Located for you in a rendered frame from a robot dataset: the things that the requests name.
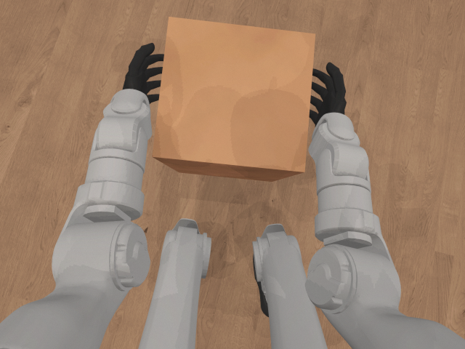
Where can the left robot hand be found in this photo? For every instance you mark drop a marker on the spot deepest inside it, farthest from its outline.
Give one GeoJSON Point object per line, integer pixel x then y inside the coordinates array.
{"type": "Point", "coordinates": [138, 74]}

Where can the left robot forearm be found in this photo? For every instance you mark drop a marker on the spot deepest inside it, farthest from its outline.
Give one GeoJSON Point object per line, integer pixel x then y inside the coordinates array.
{"type": "Point", "coordinates": [112, 189]}

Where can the right robot upper arm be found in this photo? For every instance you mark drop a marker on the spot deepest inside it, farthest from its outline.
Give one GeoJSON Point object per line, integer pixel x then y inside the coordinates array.
{"type": "Point", "coordinates": [359, 293]}

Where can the robot thigh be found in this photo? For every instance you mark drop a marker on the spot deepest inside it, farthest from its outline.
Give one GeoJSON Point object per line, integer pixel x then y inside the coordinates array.
{"type": "Point", "coordinates": [172, 317]}
{"type": "Point", "coordinates": [294, 322]}

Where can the right robot forearm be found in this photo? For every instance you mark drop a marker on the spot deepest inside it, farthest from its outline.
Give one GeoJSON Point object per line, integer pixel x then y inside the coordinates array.
{"type": "Point", "coordinates": [345, 213]}

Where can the right robot hand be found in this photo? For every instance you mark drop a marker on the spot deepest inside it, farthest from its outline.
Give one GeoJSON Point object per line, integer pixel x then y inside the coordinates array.
{"type": "Point", "coordinates": [332, 96]}

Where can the robot right thigh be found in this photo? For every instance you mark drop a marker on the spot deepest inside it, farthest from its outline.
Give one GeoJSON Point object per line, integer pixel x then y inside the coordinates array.
{"type": "Point", "coordinates": [294, 322]}

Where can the robot left thigh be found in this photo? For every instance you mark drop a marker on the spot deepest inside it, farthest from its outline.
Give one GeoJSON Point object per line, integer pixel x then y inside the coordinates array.
{"type": "Point", "coordinates": [172, 317]}

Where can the carton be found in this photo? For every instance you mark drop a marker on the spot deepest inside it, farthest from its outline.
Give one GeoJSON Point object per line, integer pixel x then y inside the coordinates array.
{"type": "Point", "coordinates": [234, 100]}

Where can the left robot upper arm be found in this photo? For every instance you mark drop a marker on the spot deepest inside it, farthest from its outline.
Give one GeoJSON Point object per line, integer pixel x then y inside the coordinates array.
{"type": "Point", "coordinates": [95, 265]}

